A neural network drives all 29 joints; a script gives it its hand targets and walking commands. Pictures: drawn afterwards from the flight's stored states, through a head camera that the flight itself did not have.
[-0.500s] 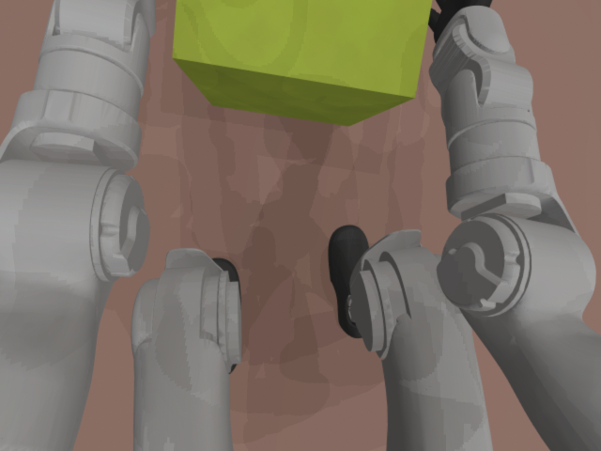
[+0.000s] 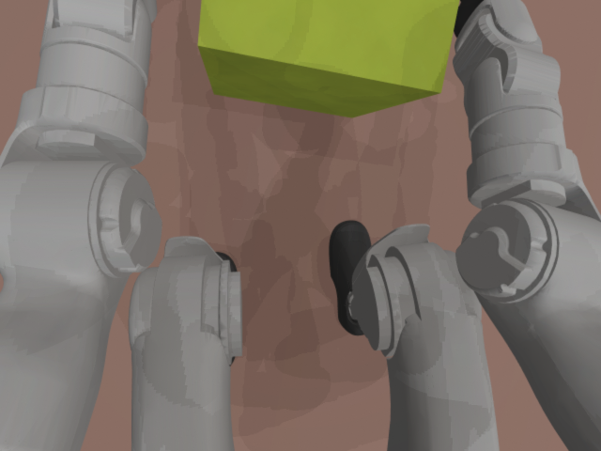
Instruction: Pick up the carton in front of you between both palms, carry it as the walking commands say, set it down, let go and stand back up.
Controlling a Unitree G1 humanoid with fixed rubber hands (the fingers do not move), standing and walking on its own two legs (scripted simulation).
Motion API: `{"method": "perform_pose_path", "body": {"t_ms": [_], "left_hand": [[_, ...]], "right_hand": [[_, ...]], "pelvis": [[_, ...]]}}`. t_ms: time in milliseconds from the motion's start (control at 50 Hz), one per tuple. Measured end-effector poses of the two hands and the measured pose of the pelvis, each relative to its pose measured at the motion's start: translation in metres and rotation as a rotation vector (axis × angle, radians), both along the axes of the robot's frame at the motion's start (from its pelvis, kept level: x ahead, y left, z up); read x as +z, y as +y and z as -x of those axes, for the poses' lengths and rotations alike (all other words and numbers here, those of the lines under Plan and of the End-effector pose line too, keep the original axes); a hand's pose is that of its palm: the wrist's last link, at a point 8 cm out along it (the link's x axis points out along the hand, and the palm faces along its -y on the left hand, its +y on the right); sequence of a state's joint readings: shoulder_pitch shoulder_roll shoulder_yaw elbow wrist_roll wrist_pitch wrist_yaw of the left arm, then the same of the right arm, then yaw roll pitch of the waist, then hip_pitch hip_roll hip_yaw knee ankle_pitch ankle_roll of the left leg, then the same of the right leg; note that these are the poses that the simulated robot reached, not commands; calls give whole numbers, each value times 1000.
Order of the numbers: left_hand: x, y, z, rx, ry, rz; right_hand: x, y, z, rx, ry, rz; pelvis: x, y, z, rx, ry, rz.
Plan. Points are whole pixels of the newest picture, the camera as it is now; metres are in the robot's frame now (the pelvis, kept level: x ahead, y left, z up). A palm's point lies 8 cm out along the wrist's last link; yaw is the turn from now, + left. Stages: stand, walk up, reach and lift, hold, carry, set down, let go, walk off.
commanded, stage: set down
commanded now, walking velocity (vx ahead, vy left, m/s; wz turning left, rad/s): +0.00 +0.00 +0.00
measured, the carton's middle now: (313, 0) +0.56 -0.02 -0.24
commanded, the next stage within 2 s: let go in 1.44 s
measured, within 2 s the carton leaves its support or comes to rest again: neither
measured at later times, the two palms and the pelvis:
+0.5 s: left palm out of the picture +0.60 +0.19 -0.15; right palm (494, 20) +0.53 -0.19 -0.16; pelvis +0.00 +0.00 +0.00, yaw +0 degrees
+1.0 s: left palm out of the picture +0.61 +0.19 +0.01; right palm out of the picture +0.53 -0.19 +0.01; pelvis +0.00 +0.00 +0.12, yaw +1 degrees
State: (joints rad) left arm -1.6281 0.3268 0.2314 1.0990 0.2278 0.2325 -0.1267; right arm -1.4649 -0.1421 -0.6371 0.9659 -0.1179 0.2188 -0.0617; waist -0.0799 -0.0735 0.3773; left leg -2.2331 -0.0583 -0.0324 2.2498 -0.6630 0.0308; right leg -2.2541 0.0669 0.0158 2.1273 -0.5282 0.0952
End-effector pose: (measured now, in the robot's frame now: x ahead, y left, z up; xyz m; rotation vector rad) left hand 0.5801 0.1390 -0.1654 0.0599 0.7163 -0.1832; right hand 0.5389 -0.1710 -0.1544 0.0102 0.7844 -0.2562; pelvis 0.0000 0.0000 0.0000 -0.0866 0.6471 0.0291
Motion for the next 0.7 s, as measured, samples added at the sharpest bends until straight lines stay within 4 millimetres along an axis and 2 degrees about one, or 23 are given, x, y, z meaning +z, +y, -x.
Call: {"method": "perform_pose_path", "body": {"t_ms": [120, 180, 260, 320, 400, 500, 580, 700], "left_hand": [[-4, 1, 1, -12, -7, -14], [-16, 3, 5, -16, 8, -45], [-34, 23, 13, 40, 27, -99], [-34, 40, 12, 73, 20, -122], [-18, 52, -2, 91, -14, -129], [13, 48, -23, 89, -66, -119], [40, 39, -30, 75, -92, -124], [83, 37, -27, 79, -76, -134]], "right_hand": [[-1, 1, 2, -2, -6, 0], [-7, 0, 7, 2, 6, 10], [-19, -7, 15, -23, 26, 35], [-24, -14, 19, -38, 27, 43], [-21, -19, 17, -49, 0, 38], [-5, -19, 11, -54, -54, 34], [20, -14, 8, -64, -108, 19], [69, -12, 11, -76, -129, 19]], "pelvis": [[1, 1, 2, 2, -15, 3], [3, 1, 3, 3, -23, 7], [6, 1, 4, 4, -27, 10], [6, 0, 3, 4, -25, 10], [4, -1, 1, 5, -15, 11], [5, -3, 0, 6, 6, 11], [14, -3, 0, -2, 20, 3], [44, -4, 0, -9, 49, -10]]}}
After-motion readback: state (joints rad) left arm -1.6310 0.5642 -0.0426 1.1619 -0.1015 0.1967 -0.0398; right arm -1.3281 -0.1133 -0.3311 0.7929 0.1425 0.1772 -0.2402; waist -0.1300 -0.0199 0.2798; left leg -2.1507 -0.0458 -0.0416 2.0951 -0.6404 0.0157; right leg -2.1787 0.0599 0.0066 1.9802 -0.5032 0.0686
